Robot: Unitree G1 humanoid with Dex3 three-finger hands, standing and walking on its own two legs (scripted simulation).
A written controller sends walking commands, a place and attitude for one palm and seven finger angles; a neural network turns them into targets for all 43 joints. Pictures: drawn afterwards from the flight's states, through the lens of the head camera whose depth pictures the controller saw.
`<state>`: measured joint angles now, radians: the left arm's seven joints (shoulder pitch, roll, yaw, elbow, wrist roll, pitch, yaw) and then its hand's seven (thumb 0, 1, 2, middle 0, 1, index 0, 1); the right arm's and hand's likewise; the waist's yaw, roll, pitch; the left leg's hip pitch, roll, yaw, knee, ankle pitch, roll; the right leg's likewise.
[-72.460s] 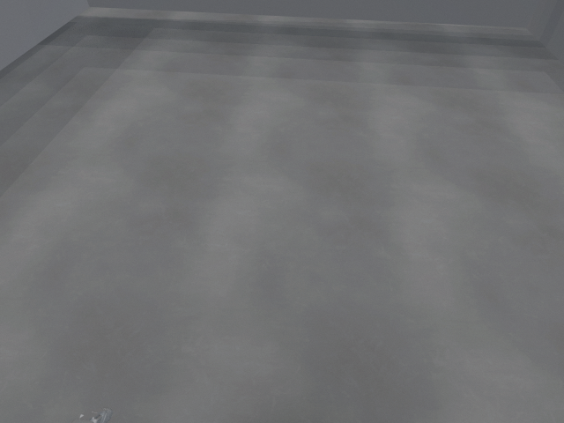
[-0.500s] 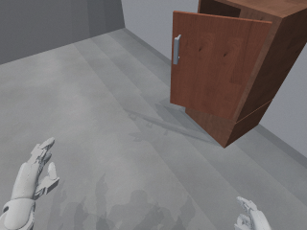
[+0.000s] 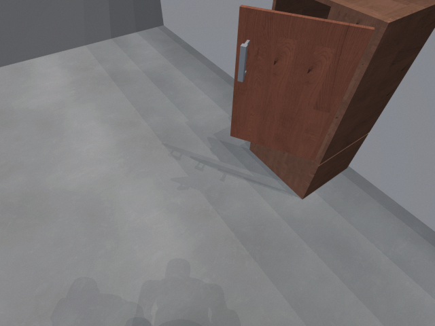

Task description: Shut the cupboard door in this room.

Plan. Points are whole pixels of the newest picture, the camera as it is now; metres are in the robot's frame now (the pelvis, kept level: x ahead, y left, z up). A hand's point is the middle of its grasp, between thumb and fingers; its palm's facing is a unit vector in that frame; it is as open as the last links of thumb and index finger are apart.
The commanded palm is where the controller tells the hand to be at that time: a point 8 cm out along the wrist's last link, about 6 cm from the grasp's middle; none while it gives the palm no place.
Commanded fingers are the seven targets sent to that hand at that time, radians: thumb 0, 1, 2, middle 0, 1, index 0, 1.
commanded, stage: let the arm hang, fingers relaxed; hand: left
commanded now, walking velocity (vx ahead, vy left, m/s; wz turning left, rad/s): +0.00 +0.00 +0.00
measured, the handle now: (244, 61) +0.98 -0.05 -0.02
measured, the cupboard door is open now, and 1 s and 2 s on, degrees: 32 32 32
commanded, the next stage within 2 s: look to check the result in 0.50 s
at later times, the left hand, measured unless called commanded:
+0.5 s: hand out of the picture -0.01 +0.16 -0.18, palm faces +0.02 -0.99 -0.17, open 7.3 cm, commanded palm none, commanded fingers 0.00 0.90 0.90 -0.20 -0.30 -0.20 -0.30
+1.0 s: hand out of the picture +0.02 +0.18 -0.17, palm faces +0.01 -0.98 -0.22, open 7.4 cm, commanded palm none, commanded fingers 0.00 0.90 0.90 -0.20 -0.30 -0.20 -0.30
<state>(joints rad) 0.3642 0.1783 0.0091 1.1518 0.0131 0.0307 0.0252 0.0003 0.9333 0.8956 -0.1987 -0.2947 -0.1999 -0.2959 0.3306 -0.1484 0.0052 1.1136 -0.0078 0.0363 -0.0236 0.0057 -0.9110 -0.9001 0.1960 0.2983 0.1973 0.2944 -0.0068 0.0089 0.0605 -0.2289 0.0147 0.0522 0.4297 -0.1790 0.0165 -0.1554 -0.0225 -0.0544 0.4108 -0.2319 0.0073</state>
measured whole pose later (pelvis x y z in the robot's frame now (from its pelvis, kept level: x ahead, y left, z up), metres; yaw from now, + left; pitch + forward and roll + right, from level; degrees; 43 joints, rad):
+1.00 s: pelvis +0.02 -0.01 +0.00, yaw +0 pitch -2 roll +0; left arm 0.26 0.18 0.01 1.14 0.02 0.00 0.02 0.00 0.91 0.90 -0.20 -0.29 -0.20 -0.30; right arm 0.23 -0.19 0.00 1.12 -0.01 0.01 -0.03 0.00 -0.91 -0.90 0.20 0.30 0.20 0.29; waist -0.01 0.01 0.04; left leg -0.17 0.02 0.06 0.38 -0.18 0.01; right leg -0.11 -0.02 -0.05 0.38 -0.24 0.00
